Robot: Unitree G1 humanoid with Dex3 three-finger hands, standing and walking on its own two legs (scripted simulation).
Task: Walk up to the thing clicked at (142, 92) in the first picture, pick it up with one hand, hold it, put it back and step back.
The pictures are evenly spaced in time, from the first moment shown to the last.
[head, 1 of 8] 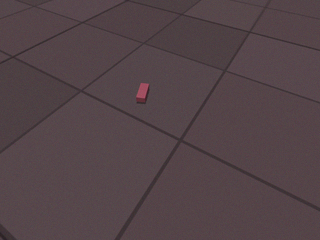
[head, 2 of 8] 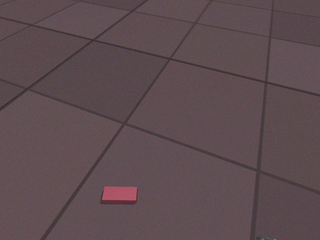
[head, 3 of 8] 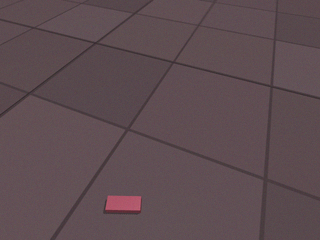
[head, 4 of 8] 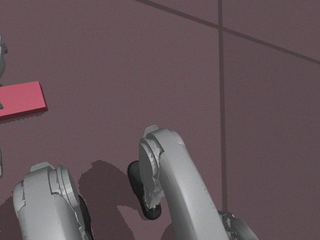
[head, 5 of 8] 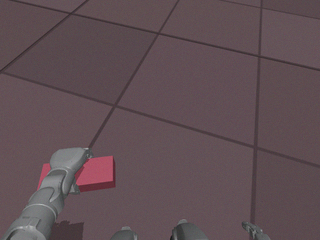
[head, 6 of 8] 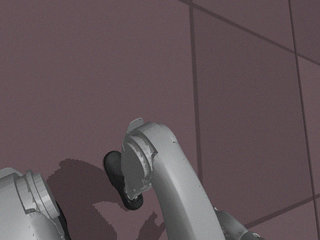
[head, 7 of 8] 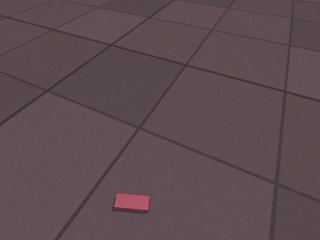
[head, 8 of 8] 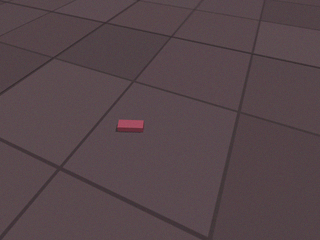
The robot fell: no
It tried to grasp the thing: yes
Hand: left
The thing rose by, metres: 0.66
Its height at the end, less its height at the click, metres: +0.00
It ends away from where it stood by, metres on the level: 0.02
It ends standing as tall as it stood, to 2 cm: yes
